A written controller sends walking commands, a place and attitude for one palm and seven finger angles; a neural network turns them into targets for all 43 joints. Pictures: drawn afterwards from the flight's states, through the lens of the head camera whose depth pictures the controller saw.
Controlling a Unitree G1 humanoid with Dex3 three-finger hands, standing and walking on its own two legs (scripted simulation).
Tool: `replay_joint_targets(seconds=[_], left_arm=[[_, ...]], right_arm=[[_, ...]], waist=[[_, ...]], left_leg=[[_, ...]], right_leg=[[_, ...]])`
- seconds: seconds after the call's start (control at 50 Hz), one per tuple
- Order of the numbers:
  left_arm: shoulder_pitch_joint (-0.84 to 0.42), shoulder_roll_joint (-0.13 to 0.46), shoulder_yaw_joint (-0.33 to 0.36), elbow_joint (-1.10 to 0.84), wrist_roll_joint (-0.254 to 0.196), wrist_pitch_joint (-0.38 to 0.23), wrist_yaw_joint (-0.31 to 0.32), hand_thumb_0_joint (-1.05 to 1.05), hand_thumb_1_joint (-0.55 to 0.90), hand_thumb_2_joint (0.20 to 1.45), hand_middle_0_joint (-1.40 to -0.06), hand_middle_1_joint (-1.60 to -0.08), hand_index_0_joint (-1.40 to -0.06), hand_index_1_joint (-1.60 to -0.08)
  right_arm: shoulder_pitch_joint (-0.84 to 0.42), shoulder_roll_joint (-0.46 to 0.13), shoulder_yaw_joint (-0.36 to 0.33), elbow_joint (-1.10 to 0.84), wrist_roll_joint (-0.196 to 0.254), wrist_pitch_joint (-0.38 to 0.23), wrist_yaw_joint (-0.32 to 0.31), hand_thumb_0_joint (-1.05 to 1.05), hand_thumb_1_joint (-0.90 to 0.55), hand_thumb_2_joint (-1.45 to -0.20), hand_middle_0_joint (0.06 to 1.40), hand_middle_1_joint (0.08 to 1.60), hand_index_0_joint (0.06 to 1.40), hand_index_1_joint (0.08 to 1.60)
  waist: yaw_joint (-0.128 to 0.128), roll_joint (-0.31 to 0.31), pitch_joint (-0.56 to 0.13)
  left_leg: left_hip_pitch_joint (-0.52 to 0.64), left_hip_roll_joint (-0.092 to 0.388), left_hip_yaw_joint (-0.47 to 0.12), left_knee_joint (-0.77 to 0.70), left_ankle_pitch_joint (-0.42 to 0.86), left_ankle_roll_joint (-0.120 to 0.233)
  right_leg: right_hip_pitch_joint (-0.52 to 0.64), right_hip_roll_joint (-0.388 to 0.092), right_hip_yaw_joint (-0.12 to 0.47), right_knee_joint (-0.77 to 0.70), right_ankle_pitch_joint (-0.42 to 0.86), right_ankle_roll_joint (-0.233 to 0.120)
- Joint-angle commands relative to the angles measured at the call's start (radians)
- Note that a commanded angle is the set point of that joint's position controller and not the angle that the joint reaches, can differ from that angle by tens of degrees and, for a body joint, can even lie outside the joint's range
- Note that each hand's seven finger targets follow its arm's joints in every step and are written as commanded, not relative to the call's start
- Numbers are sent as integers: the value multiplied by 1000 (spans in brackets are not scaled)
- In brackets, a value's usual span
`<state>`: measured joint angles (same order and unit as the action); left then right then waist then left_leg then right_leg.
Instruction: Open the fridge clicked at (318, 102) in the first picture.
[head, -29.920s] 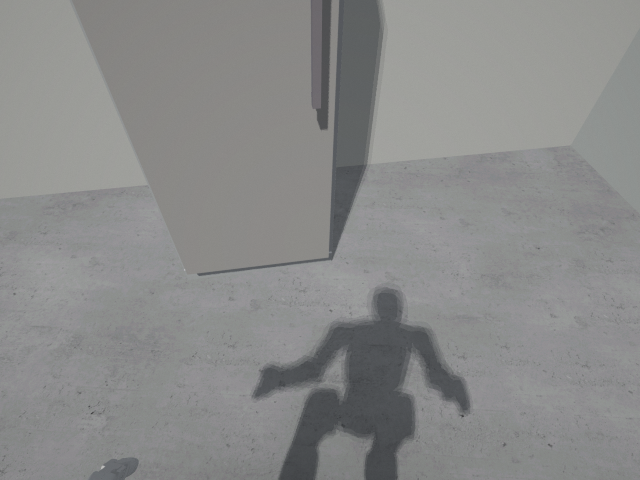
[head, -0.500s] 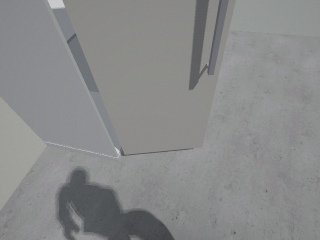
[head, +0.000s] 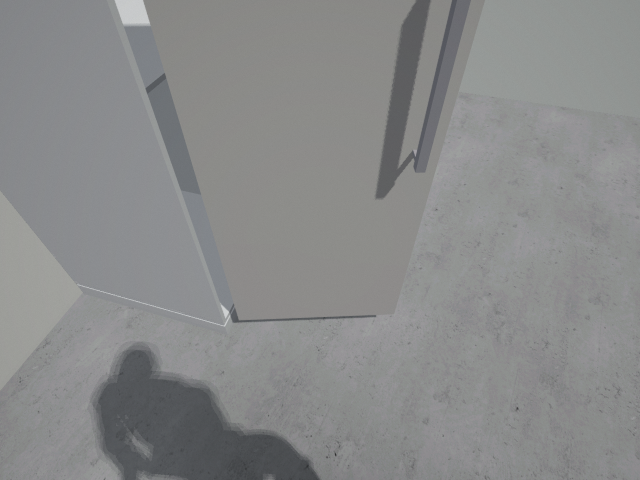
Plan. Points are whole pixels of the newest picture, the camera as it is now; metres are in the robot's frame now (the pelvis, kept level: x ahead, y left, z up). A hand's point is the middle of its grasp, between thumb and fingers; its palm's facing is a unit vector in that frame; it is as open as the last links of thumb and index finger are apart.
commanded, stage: let the arm hang, fingers relaxed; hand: right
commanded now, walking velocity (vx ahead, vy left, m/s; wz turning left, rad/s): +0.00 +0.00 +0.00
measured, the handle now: (438, 73) +0.72 -0.15 +0.17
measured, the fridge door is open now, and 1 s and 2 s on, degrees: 71 71 71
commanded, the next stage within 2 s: look to check the result in 0.16 s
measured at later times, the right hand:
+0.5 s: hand out of the picture +0.01 -0.17 -0.17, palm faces +0.02 +0.98 -0.19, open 7.4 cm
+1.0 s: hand out of the picture +0.04 -0.16 -0.17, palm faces +0.01 +0.98 -0.18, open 7.4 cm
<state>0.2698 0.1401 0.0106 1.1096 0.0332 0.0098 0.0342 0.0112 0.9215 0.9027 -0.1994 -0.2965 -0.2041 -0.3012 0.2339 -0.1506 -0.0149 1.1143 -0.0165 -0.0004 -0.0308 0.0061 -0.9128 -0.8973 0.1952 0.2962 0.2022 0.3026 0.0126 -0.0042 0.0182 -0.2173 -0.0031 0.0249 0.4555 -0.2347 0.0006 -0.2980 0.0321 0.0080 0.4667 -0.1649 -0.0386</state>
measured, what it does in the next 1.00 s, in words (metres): stands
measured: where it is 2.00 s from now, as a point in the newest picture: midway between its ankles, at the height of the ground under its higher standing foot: outside the picture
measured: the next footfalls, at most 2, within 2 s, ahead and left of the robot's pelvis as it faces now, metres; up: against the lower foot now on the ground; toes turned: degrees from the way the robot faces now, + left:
none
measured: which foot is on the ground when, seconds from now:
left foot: down 0.00-1.00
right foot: down 0.00-1.00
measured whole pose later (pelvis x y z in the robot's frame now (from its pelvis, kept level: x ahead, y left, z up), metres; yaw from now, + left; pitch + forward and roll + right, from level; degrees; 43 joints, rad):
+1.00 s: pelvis +0.03 +0.01 +0.01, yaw +0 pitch -1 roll +0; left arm 0.23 0.15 0.00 1.15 0.02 0.00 0.04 0.00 0.91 0.90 -0.20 -0.30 -0.20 -0.30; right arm 0.24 -0.16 -0.01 1.15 -0.01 -0.01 -0.03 0.00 -0.91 -0.90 0.20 0.30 0.20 0.30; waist 0.01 0.01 0.05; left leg -0.13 -0.02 0.02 0.38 -0.24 0.02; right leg -0.22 0.01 0.01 0.41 -0.18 -0.02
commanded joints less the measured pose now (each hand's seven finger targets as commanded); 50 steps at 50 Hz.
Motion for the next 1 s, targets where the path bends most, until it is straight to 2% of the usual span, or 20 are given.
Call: replay_joint_targets(seconds=[0.0, 0.04, 0.06, 0.16, 0.22, 0.36, 0.44, 0.58, 0.7, 0.86, 0.92, 0.98], left_arm=[[48, 112, 18, -34, -5, -16, 4, 0, 900, 900, -200, -300, -200, -300], [35, 117, 16, -36, -6, -16, 4, 0, 900, 900, -200, -300, -200, -300], [36, 122, 17, -39, -7, -16, 4, 0, 900, 900, -200, -300, -200, -300], [24, 140, 19, -40, -9, -18, 4, 0, 900, 900, -200, -300, -200, -300], [16, 139, 19, -35, -10, -20, 4, 0, 900, 900, -200, -300, -200, -300], [8, 139, 14, -23, -14, -17, 5, 0, 900, 900, -200, -300, -200, -300], [-3, 134, 10, -12, -12, -15, 6, 0, 900, 900, -200, -300, -200, -300], [-5, 128, 8, -5, -13, -18, 7, 0, 900, 900, -200, -300, -200, -300], [-4, 121, 5, 3, -13, -15, 8, 0, 900, 900, -200, -300, -200, -300], [8, 127, 6, 5, -14, -18, 8, 0, 900, 900, -200, -300, -200, -300], [9, 122, 5, 7, -13, -20, 10, 0, 900, 900, -200, -300, -200, -300], [9, 117, 5, 9, -14, -18, 9, 0, 900, 900, -200, -300, -200, -300]], right_arm=[[76, -102, -20, -18, -2, -7, -3, 0, -900, -900, 200, 300, 200, 300], [69, -108, -19, -17, -2, -7, -1, 0, -900, -900, 200, 300, 200, 300], [73, -114, -19, -19, -3, -9, -1, 0, -900, -900, 200, 300, 200, 300], [59, -125, -20, -18, -2, -11, 0, 0, -900, -900, 200, 300, 200, 300], [53, -123, -18, -14, 0, -14, 1, 0, -900, -900, 200, 300, 200, 300], [60, -125, -12, -2, 1, -18, -1, 0, -900, -900, 200, 300, 200, 300], [55, -121, -9, 4, 2, -15, -1, 0, -900, -900, 200, 300, 200, 300], [66, -116, -7, 10, 3, -18, -3, 0, -900, -900, 200, 300, 200, 300], [64, -109, -6, 11, 4, -16, -4, 0, -900, -900, 200, 300, 200, 300], [70, -118, -7, 6, 4, -20, -4, 0, -900, -900, 200, 300, 200, 300], [65, -109, -8, 7, 6, -17, -3, 0, -900, -900, 200, 300, 200, 300], [70, -112, -8, 7, 6, -17, -3, 0, -900, -900, 200, 300, 200, 300]], waist=[[-12, -38, 30], [-12, -57, 39], [-14, -35, 30], [-11, -33, 14], [-8, -5, 2], [-4, 14, -8], [-2, -6, 24], [-6, 1, -7], [-7, -6, 34], [-9, 2, 13], [-8, -20, 25], [-9, -6, 31]], left_leg=[[-1, 79, -79, -95, -46, 43], [2, 80, -81, -102, -46, 43], [10, 80, -80, -107, -36, 43], [10, 83, -84, -113, -22, 43], [15, 91, -86, -119, 5, 42], [14, 96, -93, -132, 41, 41], [6, 96, -96, -144, 15, 40], [30, 102, -92, -141, 74, 40], [21, 100, -93, -156, 50, 38], [39, 98, -98, -158, 64, 41], [40, 97, -95, -153, 59, 41], [39, 98, -93, -157, 51, 41]], right_leg=[[-12, -122, 143, -148, -85, -12], [-17, -121, 143, -154, -98, -11], [-9, -121, 139, -144, -74, -10], [30, -123, 137, -140, -40, -9], [54, -123, 129, -129, 5, -9], [100, -122, 108, -104, 77, -3], [90, -120, 109, -119, 47, -1], [121, -124, 98, -105, 113, 0], [109, -122, 96, -115, 87, 4], [118, -123, 94, -111, 102, 5], [109, -125, 94, -120, 95, 4], [107, -122, 97, -119, 90, 3]])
